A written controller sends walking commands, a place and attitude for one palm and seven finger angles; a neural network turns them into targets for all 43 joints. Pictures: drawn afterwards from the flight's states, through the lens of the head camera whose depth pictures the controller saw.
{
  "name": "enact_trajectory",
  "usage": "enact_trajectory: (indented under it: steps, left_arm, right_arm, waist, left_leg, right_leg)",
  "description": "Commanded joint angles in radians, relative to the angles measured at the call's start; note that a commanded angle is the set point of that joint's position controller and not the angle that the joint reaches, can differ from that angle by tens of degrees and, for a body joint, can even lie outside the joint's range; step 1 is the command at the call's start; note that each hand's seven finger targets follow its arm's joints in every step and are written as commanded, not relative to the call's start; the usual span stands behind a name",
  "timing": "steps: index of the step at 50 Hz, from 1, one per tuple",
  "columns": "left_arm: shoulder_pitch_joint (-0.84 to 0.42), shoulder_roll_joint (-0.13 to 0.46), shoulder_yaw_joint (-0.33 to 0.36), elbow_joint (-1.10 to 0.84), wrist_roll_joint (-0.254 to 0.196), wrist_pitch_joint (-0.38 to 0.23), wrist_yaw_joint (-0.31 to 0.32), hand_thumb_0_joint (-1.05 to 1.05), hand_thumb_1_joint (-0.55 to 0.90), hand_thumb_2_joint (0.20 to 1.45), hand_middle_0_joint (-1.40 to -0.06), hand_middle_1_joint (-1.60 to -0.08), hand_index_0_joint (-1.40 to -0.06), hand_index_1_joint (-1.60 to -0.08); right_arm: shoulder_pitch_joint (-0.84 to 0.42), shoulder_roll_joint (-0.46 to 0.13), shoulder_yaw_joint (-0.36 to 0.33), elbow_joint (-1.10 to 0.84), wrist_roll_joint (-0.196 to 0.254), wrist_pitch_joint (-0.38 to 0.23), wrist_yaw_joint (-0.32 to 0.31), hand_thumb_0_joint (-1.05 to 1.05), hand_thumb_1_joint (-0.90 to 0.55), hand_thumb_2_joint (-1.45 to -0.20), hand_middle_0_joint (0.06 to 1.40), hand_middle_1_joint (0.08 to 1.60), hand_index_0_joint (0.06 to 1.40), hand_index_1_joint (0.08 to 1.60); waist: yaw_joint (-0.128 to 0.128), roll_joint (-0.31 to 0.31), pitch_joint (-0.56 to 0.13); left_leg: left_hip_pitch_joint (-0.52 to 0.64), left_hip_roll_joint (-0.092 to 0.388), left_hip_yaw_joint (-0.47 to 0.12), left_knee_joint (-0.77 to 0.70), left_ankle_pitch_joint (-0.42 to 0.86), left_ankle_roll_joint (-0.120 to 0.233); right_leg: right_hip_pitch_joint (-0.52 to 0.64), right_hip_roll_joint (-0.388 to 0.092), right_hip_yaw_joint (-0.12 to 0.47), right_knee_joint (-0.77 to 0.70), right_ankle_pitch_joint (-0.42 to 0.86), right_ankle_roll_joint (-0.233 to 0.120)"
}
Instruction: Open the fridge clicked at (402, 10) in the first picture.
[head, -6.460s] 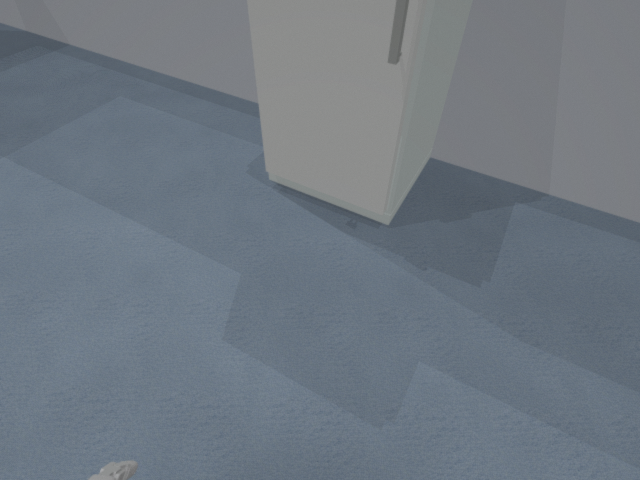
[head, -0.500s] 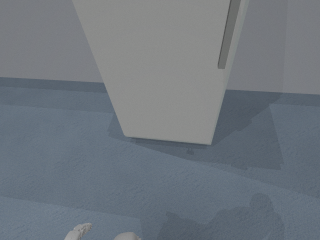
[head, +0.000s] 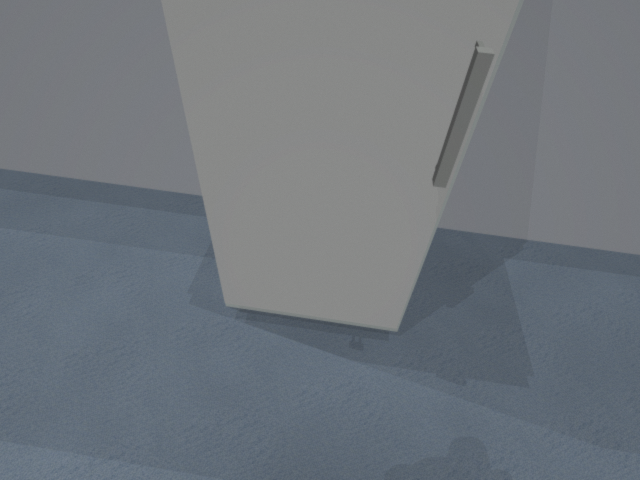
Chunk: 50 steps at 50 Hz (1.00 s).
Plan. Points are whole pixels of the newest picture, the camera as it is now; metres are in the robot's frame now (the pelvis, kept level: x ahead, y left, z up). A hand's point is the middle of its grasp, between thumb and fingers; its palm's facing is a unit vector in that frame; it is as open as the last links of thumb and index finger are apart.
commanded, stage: take the last steps up to it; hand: right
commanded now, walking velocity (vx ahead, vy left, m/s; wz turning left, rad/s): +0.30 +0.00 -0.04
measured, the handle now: (457, 119) +0.73 -0.20 +0.12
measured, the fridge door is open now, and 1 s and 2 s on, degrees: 0 0 0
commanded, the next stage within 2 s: come to a stop and stand still in 0.64 s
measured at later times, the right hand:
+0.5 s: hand out of the picture +0.08 -0.21 -0.18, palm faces +0.09 +0.99 -0.14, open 7.4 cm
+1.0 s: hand (443, 372) +0.35 -0.20 -0.16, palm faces +0.04 +0.97 -0.23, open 7.3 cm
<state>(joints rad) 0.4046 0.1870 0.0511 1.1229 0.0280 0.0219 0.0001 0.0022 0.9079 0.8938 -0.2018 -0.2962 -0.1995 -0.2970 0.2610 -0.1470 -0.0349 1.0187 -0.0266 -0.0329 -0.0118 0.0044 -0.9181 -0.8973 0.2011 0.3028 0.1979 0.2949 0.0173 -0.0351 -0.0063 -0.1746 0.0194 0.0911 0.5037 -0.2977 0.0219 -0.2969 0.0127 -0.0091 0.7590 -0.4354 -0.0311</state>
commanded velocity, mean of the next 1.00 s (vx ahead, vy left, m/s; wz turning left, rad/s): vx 0.09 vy -0.02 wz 0.00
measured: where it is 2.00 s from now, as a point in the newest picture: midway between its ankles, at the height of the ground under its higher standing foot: outside the picture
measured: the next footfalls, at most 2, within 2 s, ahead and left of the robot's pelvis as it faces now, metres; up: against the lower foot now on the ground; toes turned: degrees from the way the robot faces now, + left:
right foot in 0.36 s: +0.24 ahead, -0.16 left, +0.00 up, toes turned -9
left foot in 0.80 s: +0.35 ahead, +0.09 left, +0.00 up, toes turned +7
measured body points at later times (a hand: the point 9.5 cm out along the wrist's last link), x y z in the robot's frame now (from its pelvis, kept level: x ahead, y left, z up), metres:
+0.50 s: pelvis +0.15 -0.06 -0.01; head +0.17 -0.07 +0.44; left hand +0.26 +0.16 -0.14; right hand +0.07 -0.27 -0.17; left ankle +0.07 +0.07 -0.65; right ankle +0.20 -0.15 -0.74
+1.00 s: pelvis +0.26 -0.02 +0.00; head +0.29 -0.01 +0.45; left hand +0.25 +0.20 -0.17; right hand +0.35 -0.25 -0.14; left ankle +0.31 +0.08 -0.74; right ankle +0.23 -0.15 -0.70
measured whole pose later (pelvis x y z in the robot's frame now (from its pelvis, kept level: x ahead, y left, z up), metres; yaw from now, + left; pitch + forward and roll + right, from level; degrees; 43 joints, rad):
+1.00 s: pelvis +0.26 -0.02 +0.00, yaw -1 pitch -2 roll -1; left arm 0.28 0.16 0.05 1.10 0.01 0.04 0.02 0.00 0.91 0.89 -0.20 -0.30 -0.20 -0.30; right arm 0.13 -0.13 -0.03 1.02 -0.02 -0.01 -0.04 -0.01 -0.93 -0.90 0.20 0.30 0.20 0.30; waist 0.02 -0.03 0.08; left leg -0.29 0.07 0.14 0.53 -0.21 0.03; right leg -0.32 -0.03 -0.05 0.85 -0.53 0.04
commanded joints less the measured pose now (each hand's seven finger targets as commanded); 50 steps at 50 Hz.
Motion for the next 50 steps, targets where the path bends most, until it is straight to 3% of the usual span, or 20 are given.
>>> enact_trajectory:
  steps: [1,4,9,14,16,17,18,19,20,22,26,34,38,39,40,41,43,45,47,50]
  left_arm:
    - [-0.123,0.061,0.025,-0.112,0.003,-0.034,-0.014,0.000,0.900,0.900,-0.200,-0.300,-0.200,-0.300]
    - [-0.097,0.024,0.018,-0.093,0.002,-0.036,-0.018,0.000,0.900,0.900,-0.200,-0.300,-0.200,-0.300]
    - [-0.211,0.005,0.010,-0.130,-0.006,-0.040,-0.029,0.000,0.900,0.900,-0.200,-0.300,-0.200,-0.300]
    - [-0.283,-0.004,0.003,-0.154,-0.010,-0.061,-0.034,0.000,0.900,0.900,-0.200,-0.300,-0.200,-0.300]
    - [-0.161,0.025,0.009,-0.116,-0.005,-0.072,-0.019,0.000,0.900,0.900,-0.200,-0.300,-0.200,-0.300]
    - [-0.032,0.073,0.020,-0.074,-0.001,-0.077,-0.009,0.000,0.900,0.900,-0.200,-0.300,-0.200,-0.300]
    - [0.093,0.178,0.044,-0.048,0.010,-0.085,0.007,0.000,0.900,0.900,-0.200,-0.300,-0.200,-0.300]
    - [0.167,0.249,0.054,-0.034,-0.001,-0.077,0.013,0.000,0.900,0.900,-0.200,-0.300,-0.200,-0.300]
    - [0.115,0.234,0.051,-0.035,-0.008,-0.074,0.020,0.000,0.900,0.900,-0.200,-0.300,-0.200,-0.300]
    - [-0.044,0.136,0.032,-0.085,-0.008,-0.080,0.022,0.000,0.900,0.900,-0.200,-0.300,-0.200,-0.300]
    - [-0.129,0.061,0.009,-0.104,-0.006,-0.093,0.023,0.000,0.900,0.900,-0.200,-0.300,-0.200,-0.300]
    - [-0.101,0.105,0.026,-0.104,0.001,-0.074,0.016,0.000,0.900,0.900,-0.200,-0.300,-0.200,-0.300]
    - [-0.104,0.093,0.019,-0.087,0.000,-0.061,0.018,0.000,0.900,0.900,-0.200,-0.300,-0.200,-0.300]
    - [-0.088,0.062,0.008,-0.078,-0.007,-0.063,0.017,0.000,0.900,0.900,-0.200,-0.300,-0.200,-0.300]
    - [-0.049,0.007,-0.007,-0.078,-0.015,-0.066,0.015,0.000,0.900,0.900,-0.200,-0.300,-0.200,-0.300]
    - [-0.039,0.010,-0.010,-0.078,-0.019,-0.056,0.019,0.000,0.900,0.900,-0.200,-0.300,-0.200,-0.300]
    - [-0.025,0.025,-0.006,-0.060,-0.025,-0.028,0.031,0.000,0.900,0.900,-0.200,-0.300,-0.200,-0.300]
    - [-0.053,0.023,-0.003,-0.049,-0.033,-0.013,0.036,0.000,0.900,0.900,-0.200,-0.300,-0.200,-0.300]
    - [-0.071,0.021,0.002,-0.055,-0.028,0.006,0.034,0.000,0.900,0.900,-0.200,-0.300,-0.200,-0.300]
    - [-0.093,0.020,0.016,-0.088,-0.019,0.028,0.025,0.000,0.900,0.900,-0.200,-0.300,-0.200,-0.300]
  right_arm:
    - [0.110,-0.137,-0.032,0.011,0.005,-0.020,-0.014,0.000,-0.900,-0.900,0.200,0.300,0.200,0.300]
    - [0.147,-0.093,-0.016,0.036,0.008,-0.040,-0.013,0.000,-0.900,-0.900,0.200,0.300,0.200,0.300]
    - [0.225,-0.104,-0.009,0.088,0.003,-0.050,-0.015,0.000,-0.900,-0.900,0.200,0.300,0.200,0.300]
    - [0.244,-0.127,-0.020,0.114,-0.001,-0.041,-0.020,0.000,-0.900,-0.900,0.200,0.300,0.200,0.300]
    - [0.221,-0.133,-0.024,0.118,0.004,-0.035,-0.020,0.000,-0.900,-0.900,0.200,0.300,0.200,0.300]
    - [0.223,-0.113,-0.021,0.117,0.007,-0.032,-0.017,0.000,-0.900,-0.900,0.200,0.300,0.200,0.300]
    - [0.267,-0.068,-0.018,0.101,0.016,-0.027,-0.011,0.000,-0.900,-0.900,0.200,0.300,0.200,0.300]
    - [0.248,-0.038,-0.009,0.069,0.019,-0.031,-0.006,0.000,-0.900,-0.900,0.200,0.300,0.200,0.300]
    - [0.201,-0.054,-0.012,0.059,0.013,-0.023,-0.014,0.000,-0.900,-0.900,0.200,0.300,0.200,0.300]
    - [0.096,-0.059,-0.018,0.051,0.008,-0.018,0.004,0.000,-0.900,-0.900,0.200,0.300,0.200,0.300]
    - [0.174,-0.007,-0.020,0.065,-0.003,0.021,0.013,0.000,-0.900,-0.900,0.200,0.300,0.200,0.300]
    - [-0.008,-0.042,-0.022,-0.030,-0.003,0.025,0.018,0.000,-0.900,-0.900,0.200,0.300,0.200,0.300]
    - [0.038,-0.065,-0.023,-0.016,-0.003,0.008,0.013,0.000,-0.900,-0.900,0.200,0.300,0.200,0.300]
    - [0.092,-0.100,-0.024,0.003,-0.002,-0.006,0.004,0.000,-0.900,-0.900,0.200,0.300,0.200,0.300]
    - [0.115,-0.168,-0.028,0.019,-0.003,-0.019,-0.008,0.000,-0.900,-0.900,0.200,0.300,0.200,0.300]
    - [0.118,-0.201,-0.024,0.020,0.009,-0.017,-0.010,0.000,-0.900,-0.900,0.200,0.300,0.200,0.300]
    - [0.048,-0.197,-0.026,0.014,0.011,-0.019,-0.022,0.000,-0.900,-0.900,0.200,0.300,0.200,0.300]
    - [-0.003,-0.188,-0.029,0.001,0.006,0.001,-0.035,0.000,-0.900,-0.900,0.200,0.300,0.200,0.300]
    - [-0.033,-0.200,-0.040,-0.012,0.003,0.022,-0.041,0.000,-0.900,-0.900,0.200,0.300,0.200,0.300]
    - [-0.057,-0.203,-0.054,-0.039,-0.003,0.039,-0.042,0.000,-0.900,-0.900,0.200,0.300,0.200,0.300]
  waist:
    - [-0.029,0.134,0.195]
    - [-0.019,0.147,0.160]
    - [-0.040,0.161,0.166]
    - [-0.049,0.196,0.143]
    - [0.018,0.164,0.077]
    - [0.066,0.079,0.001]
    - [0.103,-0.128,-0.129]
    - [0.107,-0.263,-0.173]
    - [0.098,-0.217,-0.161]
    - [0.055,-0.071,0.048]
    - [-0.035,-0.101,0.079]
    - [-0.010,-0.073,0.104]
    - [-0.049,-0.031,0.074]
    - [-0.069,0.054,0.027]
    - [-0.055,0.214,-0.032]
    - [-0.044,0.202,-0.040]
    - [-0.033,0.310,-0.080]
    - [-0.036,0.180,-0.076]
    - [-0.038,0.124,-0.053]
    - [-0.039,0.180,-0.010]
  left_leg:
    - [0.029,0.326,-0.349,-0.414,-0.292,0.114]
    - [0.064,0.256,-0.169,-0.368,0.067,0.090]
    - [0.077,0.245,-0.116,-0.327,0.303,0.104]
    - [0.090,0.251,-0.096,-0.247,0.379,0.095]
    - [0.055,0.212,-0.045,-0.065,0.494,0.068]
    - [-0.013,0.172,-0.016,0.122,0.480,0.044]
    - [-0.214,0.078,0.042,0.375,0.178,-0.005]
    - [-0.355,-0.007,0.023,0.622,-0.289,-0.019]
    - [-0.384,0.025,-0.061,0.742,-0.292,-0.002]
    - [-0.423,0.105,-0.076,0.763,-0.149,-0.007]
    - [-0.284,0.117,-0.048,0.589,-0.029,-0.032]
    - [-0.236,0.090,-0.009,0.224,0.033,-0.051]
    - [-0.041,0.040,0.032,-0.003,0.133,-0.045]
    - [0.065,0.091,-0.038,-0.083,0.261,-0.036]
    - [0.192,0.265,-0.231,-0.100,0.546,0.023]
    - [0.164,0.368,-0.267,-0.123,0.801,0.101]
    - [0.133,0.376,-0.267,-0.100,1.063,0.164]
    - [0.134,0.363,-0.213,-0.070,1.042,0.187]
    - [0.090,0.357,-0.181,-0.084,0.931,0.186]
    - [-0.020,0.349,-0.169,-0.125,0.757,0.180]
  right_leg:
    - [-0.382,-0.099,0.017,0.278,0.099,0.021]
    - [-0.349,-0.111,-0.021,0.266,0.197,0.045]
    - [-0.324,-0.118,-0.076,0.109,0.235,0.053]
    - [-0.165,-0.085,-0.110,-0.087,0.200,0.020]
    - [0.057,-0.035,-0.148,-0.216,0.243,0.008]
    - [0.257,-0.046,-0.129,-0.265,0.277,-0.002]
    - [0.494,-0.284,0.150,-0.292,0.341,-0.073]
    - [0.544,-0.468,0.410,-0.417,0.422,-0.162]
    - [0.451,-0.484,0.407,-0.477,0.273,-0.171]
    - [0.184,-0.424,0.295,-0.537,0.146,-0.159]
    - [-0.005,-0.306,0.057,-0.587,0.222,-0.109]
    - [0.054,-0.313,0.034,-0.554,0.253,-0.135]
    - [0.045,-0.253,-0.010,-0.373,0.311,-0.069]
    - [0.030,-0.190,-0.064,-0.257,0.311,-0.019]
    - [-0.082,-0.110,-0.114,-0.144,0.146,0.033]
    - [-0.060,-0.067,-0.101,-0.077,-0.104,0.059]
    - [-0.037,-0.083,-0.028,0.048,-0.171,0.067]
    - [-0.057,-0.072,-0.006,0.093,-0.133,0.069]
    - [-0.063,-0.056,-0.015,0.124,-0.102,0.074]
    - [-0.074,-0.044,-0.009,0.192,-0.065,0.079]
